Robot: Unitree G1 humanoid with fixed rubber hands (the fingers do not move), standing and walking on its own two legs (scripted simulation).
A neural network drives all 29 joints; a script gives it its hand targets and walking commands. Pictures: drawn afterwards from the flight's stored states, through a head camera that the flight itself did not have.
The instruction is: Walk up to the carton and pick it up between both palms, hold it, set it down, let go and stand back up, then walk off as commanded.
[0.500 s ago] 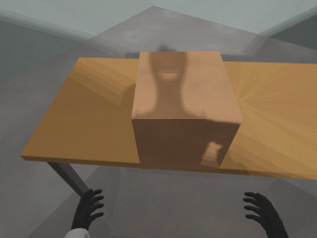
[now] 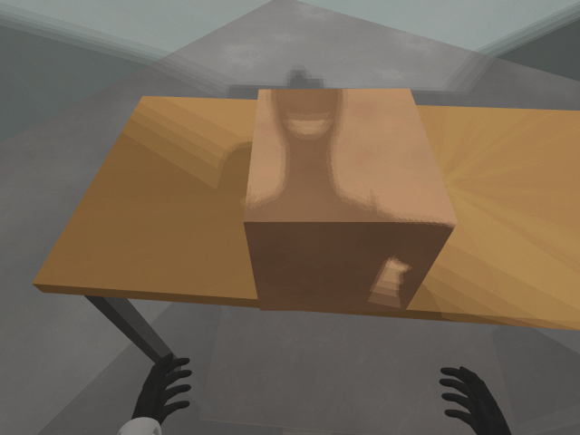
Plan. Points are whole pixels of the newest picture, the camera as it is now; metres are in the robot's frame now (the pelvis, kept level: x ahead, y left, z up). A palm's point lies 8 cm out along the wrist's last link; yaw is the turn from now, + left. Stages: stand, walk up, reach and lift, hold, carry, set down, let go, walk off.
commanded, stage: set down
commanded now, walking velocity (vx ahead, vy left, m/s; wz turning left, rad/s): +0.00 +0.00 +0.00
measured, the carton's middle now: (332, 202) +0.45 -0.02 +0.04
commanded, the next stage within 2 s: let go in 0.38 s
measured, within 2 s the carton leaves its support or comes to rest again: neither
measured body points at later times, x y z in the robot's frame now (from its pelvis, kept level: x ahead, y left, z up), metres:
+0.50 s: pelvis +0.00 +0.00 +0.00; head +0.03 +0.00 +0.45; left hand +0.16 +0.23 -0.09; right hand +0.18 -0.23 -0.09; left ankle -0.02 +0.14 -0.75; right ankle -0.01 -0.12 -0.75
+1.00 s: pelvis +0.00 +0.00 +0.00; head +0.02 +0.01 +0.45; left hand +0.14 +0.25 -0.10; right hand +0.16 -0.24 -0.10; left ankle -0.02 +0.14 -0.75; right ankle -0.01 -0.12 -0.75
